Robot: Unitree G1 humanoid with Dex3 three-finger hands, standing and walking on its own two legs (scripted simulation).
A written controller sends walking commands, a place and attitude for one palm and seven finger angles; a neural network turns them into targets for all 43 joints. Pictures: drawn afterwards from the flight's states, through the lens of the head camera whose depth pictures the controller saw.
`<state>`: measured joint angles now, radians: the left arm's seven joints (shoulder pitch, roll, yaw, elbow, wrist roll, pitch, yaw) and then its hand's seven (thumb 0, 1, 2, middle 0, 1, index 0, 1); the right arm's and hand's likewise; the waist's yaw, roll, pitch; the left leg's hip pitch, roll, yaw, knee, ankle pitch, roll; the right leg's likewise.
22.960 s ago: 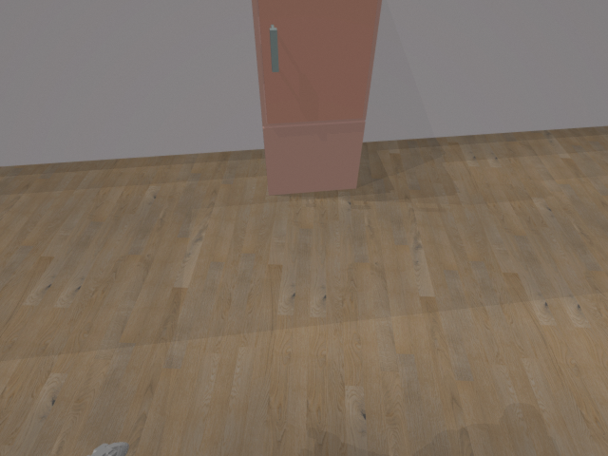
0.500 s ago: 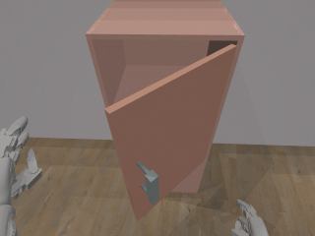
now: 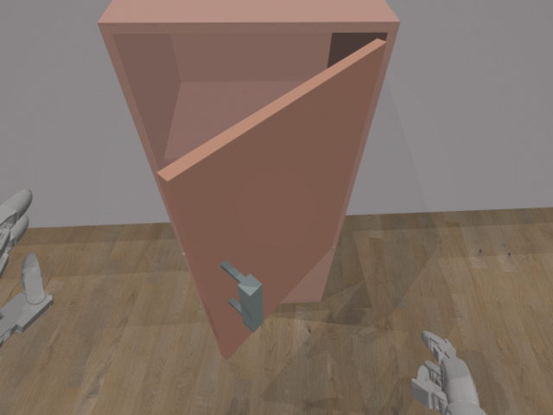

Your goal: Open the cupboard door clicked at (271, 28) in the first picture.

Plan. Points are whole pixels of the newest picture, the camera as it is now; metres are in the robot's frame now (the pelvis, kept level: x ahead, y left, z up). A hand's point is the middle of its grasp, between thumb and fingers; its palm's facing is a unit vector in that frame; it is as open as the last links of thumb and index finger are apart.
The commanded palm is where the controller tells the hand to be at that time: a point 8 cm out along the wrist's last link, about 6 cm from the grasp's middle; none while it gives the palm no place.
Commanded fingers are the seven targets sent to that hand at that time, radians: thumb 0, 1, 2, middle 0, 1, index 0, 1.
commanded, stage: step back with the hand held close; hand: left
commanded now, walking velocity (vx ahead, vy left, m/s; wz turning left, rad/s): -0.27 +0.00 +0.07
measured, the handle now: (241, 296) +0.30 +0.08 -0.03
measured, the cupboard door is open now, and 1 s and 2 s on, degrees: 44 44 44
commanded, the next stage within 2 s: stop stepping back and stand still in 0.82 s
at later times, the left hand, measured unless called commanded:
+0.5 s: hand out of the picture +0.06 +0.29 +0.15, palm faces +0.50 -0.74 -0.46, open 7.5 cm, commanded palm +0.01 +0.32 +0.17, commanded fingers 0.00 0.90 0.90 -0.20 -0.30 -0.20 -0.30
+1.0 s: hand out of the picture -0.06 +0.22 +0.16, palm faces +0.35 -0.77 -0.53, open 7.5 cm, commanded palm -0.13 +0.27 +0.17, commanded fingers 0.00 0.90 0.90 -0.20 -0.30 -0.20 -0.30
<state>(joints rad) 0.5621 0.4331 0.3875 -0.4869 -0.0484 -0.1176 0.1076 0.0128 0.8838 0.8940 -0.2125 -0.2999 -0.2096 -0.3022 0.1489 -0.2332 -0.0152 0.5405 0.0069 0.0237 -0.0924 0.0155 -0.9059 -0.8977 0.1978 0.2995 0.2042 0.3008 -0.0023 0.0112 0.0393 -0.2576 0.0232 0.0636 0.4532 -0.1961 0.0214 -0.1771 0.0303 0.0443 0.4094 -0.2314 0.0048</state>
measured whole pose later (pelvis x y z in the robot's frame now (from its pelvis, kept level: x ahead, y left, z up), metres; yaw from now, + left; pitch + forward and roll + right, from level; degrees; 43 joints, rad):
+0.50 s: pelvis -0.11 +0.01 -0.01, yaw +5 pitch +0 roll -1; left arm 0.58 0.37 0.41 -0.55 -0.02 -0.21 0.15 0.01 0.88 0.89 -0.21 -0.30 -0.21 -0.30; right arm 0.20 -0.20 -0.01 0.61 -0.01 -0.07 -0.06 0.02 -0.90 -0.90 0.20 0.30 0.21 0.30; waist 0.04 0.00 0.04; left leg -0.45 -0.02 0.01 0.75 -0.34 0.01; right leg -0.31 0.03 0.06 0.55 -0.25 0.01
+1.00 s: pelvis -0.27 -0.03 -0.02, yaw -1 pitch +4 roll +0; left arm 0.58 0.47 0.45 -0.59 -0.08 -0.19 0.15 0.01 0.88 0.89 -0.21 -0.30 -0.21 -0.30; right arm 0.13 -0.18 0.00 0.64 -0.02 -0.09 -0.04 0.01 -0.90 -0.90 0.20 0.30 0.21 0.30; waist 0.01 0.00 0.02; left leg -0.59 0.04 0.03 0.55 -0.16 -0.02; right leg -0.12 0.07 -0.04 0.46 -0.43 -0.08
